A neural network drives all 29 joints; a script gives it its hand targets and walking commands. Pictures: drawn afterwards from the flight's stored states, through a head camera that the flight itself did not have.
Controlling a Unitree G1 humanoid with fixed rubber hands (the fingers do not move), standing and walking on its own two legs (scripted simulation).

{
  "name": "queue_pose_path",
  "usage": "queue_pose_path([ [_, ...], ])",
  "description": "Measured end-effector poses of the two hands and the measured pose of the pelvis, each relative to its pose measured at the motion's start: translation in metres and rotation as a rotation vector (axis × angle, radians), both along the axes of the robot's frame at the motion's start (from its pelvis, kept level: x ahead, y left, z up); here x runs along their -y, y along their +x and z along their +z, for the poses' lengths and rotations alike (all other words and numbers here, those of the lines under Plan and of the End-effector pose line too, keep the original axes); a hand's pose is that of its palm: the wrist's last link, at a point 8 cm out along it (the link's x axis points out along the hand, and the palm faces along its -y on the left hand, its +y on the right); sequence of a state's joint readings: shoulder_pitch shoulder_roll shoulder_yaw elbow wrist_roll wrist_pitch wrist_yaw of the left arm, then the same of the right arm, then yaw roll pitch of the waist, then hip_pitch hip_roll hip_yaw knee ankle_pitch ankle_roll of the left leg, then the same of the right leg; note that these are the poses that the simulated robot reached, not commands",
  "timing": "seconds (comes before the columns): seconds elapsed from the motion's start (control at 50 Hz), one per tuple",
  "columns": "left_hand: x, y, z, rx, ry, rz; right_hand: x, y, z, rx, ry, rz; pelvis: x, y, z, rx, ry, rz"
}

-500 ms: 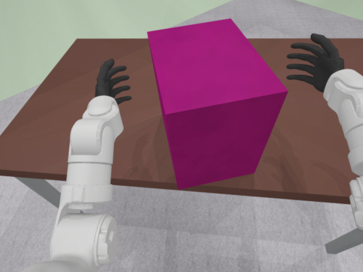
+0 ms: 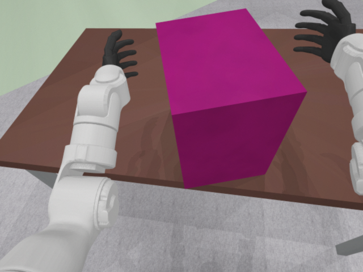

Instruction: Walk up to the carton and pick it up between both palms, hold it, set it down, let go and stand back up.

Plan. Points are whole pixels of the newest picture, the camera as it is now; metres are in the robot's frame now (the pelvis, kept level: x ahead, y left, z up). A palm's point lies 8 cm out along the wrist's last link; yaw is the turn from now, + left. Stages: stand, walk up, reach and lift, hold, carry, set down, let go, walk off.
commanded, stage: reach and lift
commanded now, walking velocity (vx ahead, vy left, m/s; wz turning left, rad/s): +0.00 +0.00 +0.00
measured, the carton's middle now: (213, 103) +0.50 +0.01 +0.08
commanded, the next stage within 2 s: none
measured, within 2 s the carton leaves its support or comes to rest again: neither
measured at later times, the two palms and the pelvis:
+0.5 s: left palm (130, 111) +0.42 +0.19 +0.11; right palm (305, 89) +0.50 -0.18 +0.13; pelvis -0.01 +0.01 +0.00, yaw +0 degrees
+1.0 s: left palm (143, 110) +0.44 +0.17 +0.10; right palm (292, 91) +0.51 -0.16 +0.11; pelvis -0.01 +0.00 +0.00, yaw -1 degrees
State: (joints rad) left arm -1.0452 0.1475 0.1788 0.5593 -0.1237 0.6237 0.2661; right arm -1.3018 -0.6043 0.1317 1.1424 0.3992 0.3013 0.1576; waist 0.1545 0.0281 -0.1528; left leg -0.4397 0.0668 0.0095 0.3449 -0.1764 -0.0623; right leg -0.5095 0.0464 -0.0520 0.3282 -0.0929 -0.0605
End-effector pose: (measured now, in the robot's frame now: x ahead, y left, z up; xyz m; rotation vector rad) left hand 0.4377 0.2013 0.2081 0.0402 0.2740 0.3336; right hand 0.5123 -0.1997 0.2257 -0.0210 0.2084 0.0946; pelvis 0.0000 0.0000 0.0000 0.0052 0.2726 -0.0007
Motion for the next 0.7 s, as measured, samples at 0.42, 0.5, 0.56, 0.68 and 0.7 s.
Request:
queue_pose_path([
  [0.42, 0.004, -0.016, -0.094, -0.019, -0.037, -0.001, -0.015, -0.009, -0.095, -0.032, -0.024, 0.013, -0.007, -0.005, -0.002, -0.066, -0.005, 0.003],
  [0.5, 0.011, -0.014, -0.096, -0.016, -0.030, -0.014, -0.018, -0.011, -0.099, -0.036, -0.031, 0.021, -0.008, -0.007, -0.003, -0.075, -0.001, -0.005],
  [0.56, 0.015, -0.012, -0.099, -0.013, -0.025, -0.022, -0.020, -0.013, -0.102, -0.037, -0.037, 0.026, -0.007, -0.007, -0.004, -0.079, 0.002, -0.011],
  [0.68, 0.023, -0.007, -0.099, 0.005, -0.017, -0.034, -0.023, -0.013, -0.104, -0.028, -0.034, 0.029, -0.006, -0.008, -0.005, -0.092, 0.006, -0.019],
  [0.7, 0.024, -0.006, -0.099, 0.009, -0.017, -0.035, -0.024, -0.013, -0.104, -0.027, -0.034, 0.029, -0.005, -0.008, -0.005, -0.094, 0.006, -0.021],
])
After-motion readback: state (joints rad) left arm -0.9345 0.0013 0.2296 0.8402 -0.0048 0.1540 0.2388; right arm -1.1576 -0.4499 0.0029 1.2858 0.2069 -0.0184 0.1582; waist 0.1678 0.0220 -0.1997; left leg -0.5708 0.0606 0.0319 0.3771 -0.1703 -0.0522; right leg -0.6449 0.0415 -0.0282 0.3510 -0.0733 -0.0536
